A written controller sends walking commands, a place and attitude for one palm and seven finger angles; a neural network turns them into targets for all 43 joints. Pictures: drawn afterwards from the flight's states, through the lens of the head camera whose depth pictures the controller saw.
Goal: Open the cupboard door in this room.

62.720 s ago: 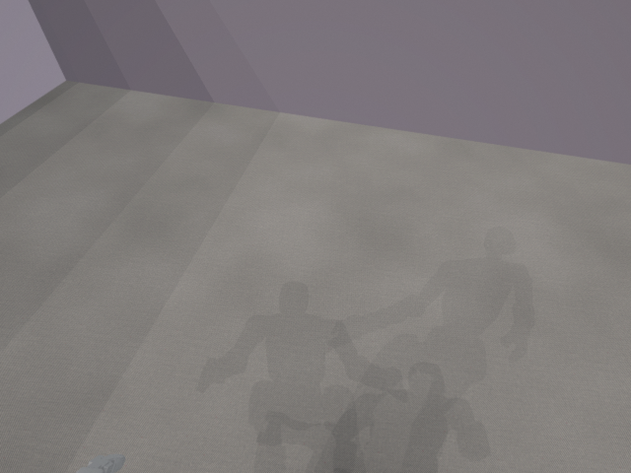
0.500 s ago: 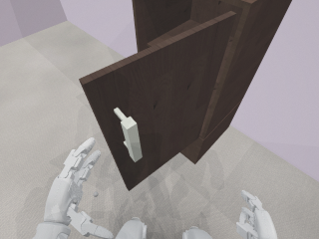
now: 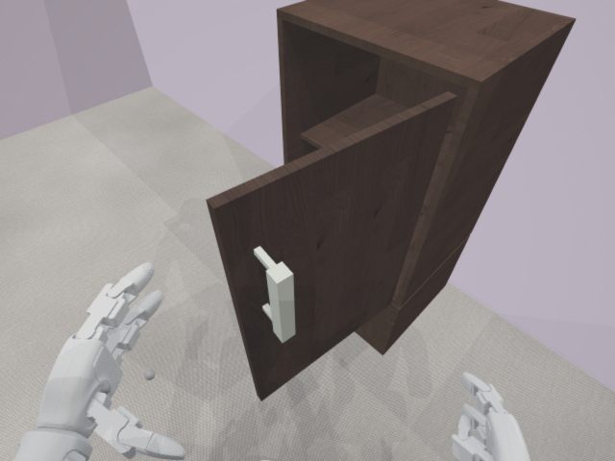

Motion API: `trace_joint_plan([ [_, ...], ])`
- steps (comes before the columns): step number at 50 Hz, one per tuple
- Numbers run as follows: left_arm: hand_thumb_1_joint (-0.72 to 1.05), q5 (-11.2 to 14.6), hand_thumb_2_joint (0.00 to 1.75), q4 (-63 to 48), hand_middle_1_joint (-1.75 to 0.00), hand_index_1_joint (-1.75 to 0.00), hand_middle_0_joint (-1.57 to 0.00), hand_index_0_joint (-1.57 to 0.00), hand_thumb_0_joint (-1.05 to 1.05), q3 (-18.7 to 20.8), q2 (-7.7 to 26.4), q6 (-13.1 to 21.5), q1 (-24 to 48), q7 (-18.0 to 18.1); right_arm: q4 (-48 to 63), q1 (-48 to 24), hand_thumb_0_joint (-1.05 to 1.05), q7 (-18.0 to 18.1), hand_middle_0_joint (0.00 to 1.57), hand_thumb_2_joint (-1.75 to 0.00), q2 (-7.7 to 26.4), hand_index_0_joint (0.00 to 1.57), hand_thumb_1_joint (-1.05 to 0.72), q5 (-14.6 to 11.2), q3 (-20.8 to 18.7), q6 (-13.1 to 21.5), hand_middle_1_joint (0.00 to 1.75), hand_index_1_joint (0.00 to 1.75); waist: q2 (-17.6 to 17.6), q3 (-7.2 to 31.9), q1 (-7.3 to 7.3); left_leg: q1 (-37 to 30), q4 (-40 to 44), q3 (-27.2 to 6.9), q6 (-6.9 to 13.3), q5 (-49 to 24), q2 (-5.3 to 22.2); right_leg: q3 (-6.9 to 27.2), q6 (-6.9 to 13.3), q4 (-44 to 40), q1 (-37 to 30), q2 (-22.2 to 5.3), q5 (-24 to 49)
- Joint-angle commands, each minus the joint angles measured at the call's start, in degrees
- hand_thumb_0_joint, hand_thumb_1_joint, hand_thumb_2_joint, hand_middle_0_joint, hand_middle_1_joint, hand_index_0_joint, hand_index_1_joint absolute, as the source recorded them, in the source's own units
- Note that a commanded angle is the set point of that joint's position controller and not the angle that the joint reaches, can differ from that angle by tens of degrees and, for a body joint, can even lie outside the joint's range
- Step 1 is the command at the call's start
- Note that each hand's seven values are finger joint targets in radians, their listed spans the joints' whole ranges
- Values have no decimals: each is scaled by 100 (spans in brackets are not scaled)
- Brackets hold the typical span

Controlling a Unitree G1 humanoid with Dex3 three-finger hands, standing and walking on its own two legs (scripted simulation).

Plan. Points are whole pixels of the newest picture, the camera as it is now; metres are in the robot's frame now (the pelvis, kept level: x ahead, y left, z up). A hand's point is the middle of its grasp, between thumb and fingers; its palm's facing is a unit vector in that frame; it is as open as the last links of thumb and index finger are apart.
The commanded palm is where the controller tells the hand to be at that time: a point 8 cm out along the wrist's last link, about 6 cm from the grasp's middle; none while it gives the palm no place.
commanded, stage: draw the hand back to the body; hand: left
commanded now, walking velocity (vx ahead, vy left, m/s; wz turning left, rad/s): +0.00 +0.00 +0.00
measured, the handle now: (273, 295) +0.33 +0.08 +0.04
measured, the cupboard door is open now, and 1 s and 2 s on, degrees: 83 83 83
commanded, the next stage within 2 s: step back with the hand held close in 1.04 s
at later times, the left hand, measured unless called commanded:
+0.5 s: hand (62, 302) +0.22 +0.25 +0.18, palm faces +0.36 -0.85 -0.39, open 11.0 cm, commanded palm +0.17 +0.30 +0.20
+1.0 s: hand (47, 288) +0.21 +0.25 +0.21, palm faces +0.44 -0.81 -0.39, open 7.5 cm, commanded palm +0.17 +0.29 +0.23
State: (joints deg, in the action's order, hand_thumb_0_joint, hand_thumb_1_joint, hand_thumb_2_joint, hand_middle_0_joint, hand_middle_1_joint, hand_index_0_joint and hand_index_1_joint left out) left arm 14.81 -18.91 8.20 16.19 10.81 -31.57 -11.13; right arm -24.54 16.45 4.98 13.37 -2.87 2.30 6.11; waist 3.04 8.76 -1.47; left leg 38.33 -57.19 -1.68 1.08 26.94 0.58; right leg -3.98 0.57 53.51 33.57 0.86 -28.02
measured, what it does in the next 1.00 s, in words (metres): rises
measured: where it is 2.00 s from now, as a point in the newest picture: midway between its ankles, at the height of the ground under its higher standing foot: outside the picture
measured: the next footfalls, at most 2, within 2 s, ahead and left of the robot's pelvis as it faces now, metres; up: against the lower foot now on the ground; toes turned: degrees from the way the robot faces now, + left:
none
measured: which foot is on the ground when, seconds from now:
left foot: down 0.00-1.00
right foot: down 0.00-1.00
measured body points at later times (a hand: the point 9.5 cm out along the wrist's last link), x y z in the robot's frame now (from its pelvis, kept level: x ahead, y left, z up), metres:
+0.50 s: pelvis +0.02 +0.01 +0.05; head +0.00 +0.00 +0.50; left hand +0.19 +0.29 +0.20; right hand +0.20 -0.21 -0.03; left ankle +0.02 +0.10 -0.68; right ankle -0.01 -0.12 -0.68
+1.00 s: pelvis +0.02 -0.01 +0.06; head +0.00 -0.03 +0.51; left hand +0.18 +0.29 +0.23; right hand +0.20 -0.23 -0.02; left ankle +0.02 +0.10 -0.68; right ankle -0.01 -0.12 -0.68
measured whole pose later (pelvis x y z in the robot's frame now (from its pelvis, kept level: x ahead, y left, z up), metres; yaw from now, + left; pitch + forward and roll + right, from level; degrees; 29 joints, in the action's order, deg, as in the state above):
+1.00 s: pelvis +0.02 -0.01 +0.06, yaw -2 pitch -4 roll +0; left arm 3.9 -22.3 18.5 19.2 3.2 -26.9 6.8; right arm -35.8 11.7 5.3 13.0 -0.6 1.5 5.5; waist 3.5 -0.4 -4.0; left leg 7.3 -25.9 1.1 0.5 14.7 0.5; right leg -1.0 0.9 23.6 4.2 1.1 -15.5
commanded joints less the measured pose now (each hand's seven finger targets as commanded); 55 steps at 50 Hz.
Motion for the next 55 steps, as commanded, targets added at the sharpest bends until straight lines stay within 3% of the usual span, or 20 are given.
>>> trace_joint_plan([
  [1, -22, -825, 42, -1616, -30, -30, -16, -16, 0, 296, 682, -346, -79, 1304, 920, -456, 0, 196, 20, -90, 438, 20, -90, 91, -223, 167, 30, 30, 191, 45, -33, -1024, 1482, 17, 19, -814, -4, 308, 104, -1488, -310, -64, 894],
  [3, -15, -1019, 45, -1751, -30, -30, -16, -16, 0, 352, 806, -548, -52, 1620, 871, -497, 0, 202, 20, -90, 477, 20, -90, 104, -200, 91, 30, 30, 252, -10, -35, -1229, 1666, -33, 20, -921, 39, 230, 101, -1555, -454, -59, 987],
  [4, -12, -1074, 47, -1759, -30, -30, -16, -16, 0, 408, 878, -589, -14, 1732, 831, -525, 0, 206, 20, -90, 506, 20, -90, 128, -196, 97, 30, 30, 22, 11, -39, -1289, 1733, -53, 35, -1011, 43, 220, 102, -1653, -613, -46, 1061],
  [9, 6, -1242, 54, -1811, -30, -30, -17, -17, 0, 539, 1016, -667, 304, 1996, 645, -627, 0, 241, 20, -90, 559, 20, -90, 168, -161, 165, 30, 30, 118, -90, -46, -1844, 2212, -110, 20, -1280, 102, 190, 101, -1951, -1052, -80, 1284],
  [15, 27, -1233, 63, -1708, -30, -30, -18, -18, 0, 778, 1021, -663, 312, 2006, 407, -786, 0, 205, 20, -90, 552, 20, -90, 186, -157, 257, 30, 30, -100, -338, -91, -2307, 2655, -70, -14, -1891, 147, 166, 71, -2323, -1594, -80, 1729],
  [19, 41, -1218, 69, -1753, -30, -30, -18, -18, 0, 1066, 1174, -624, 449, 1988, 255, -872, 0, 144, 20, -90, 579, 20, -90, 200, -176, 299, 30, 30, 202, -314, -170, -2586, 2901, -59, -63, -2347, 165, 173, 91, -2527, -2017, -89, 1973],
  [26, 65, -1144, 80, -1831, -30, -30, -19, -19, 0, 1490, 1342, -546, 582, 1949, 91, -970, 0, 63, 20, -90, 571, 20, -90, 216, -231, 304, 30, 30, 148, -357, -204, -2927, 3174, 50, -96, -2839, 188, 195, 74, -2819, -2411, -74, 2405],
  [33, 90, -1091, 90, -1868, -30, -30, -20, -20, 0, 1908, 1548, -447, 1024, 1952, -50, -1076, 0, 42, 20, -90, 563, 20, -90, 220, -286, 284, 30, 30, 199, -367, -214, -3193, 3323, 161, -66, -2827, 156, 226, 58, -3056, -2575, -67, 2550],
  [36, 90, -1049, 90, -1399, -30, -30, -20, -20, 0, 1600, 1182, -497, 790, 1870, -98, -1105, 0, 3, 20, -90, 582, 20, -90, 214, -303, 215, 30, 30, -14, -660, -180, -3184, 3398, 180, -41, -2704, 161, 227, 36, -3170, -2511, -65, 2510],
  [44, 90, -1084, 90, -1633, -30, -30, -20, -20, 0, 1816, 1524, -400, 1060, 1908, -124, -1250, 0, 46, 20, -90, 566, 20, -90, 238, -322, 215, 30, 30, 28, -550, -237, -3246, 3448, 278, 17, -2330, 69, 302, 51, -3345, -2702, -81, 2424],
  [52, 90, -1089, 90, -1576, -30, -30, -20, -20, 0, 1729, 1411, -342, 1054, 1903, -208, -1281, 0, 60, 20, -90, 528, 20, -90, 249, -326, 295, 30, 30, 178, -644, -224, -3391, 3455, 321, 29, -2338, 42, 344, 27, -3451, -2629, -78, 2442],
  [55, 90, -1073, 90, -1477, -30, -30, -20, -20, 0, 1738, 1417, -336, 1013, 1895, -227, -1296, 0, 61, 20, -90, 539, 20, -90, 250, -346, 312, 30, 30, -25, -667, -223, -3413, 3480, 324, 46, -2313, 53, 362, 10, -3489, -2620, -82, 2445],
])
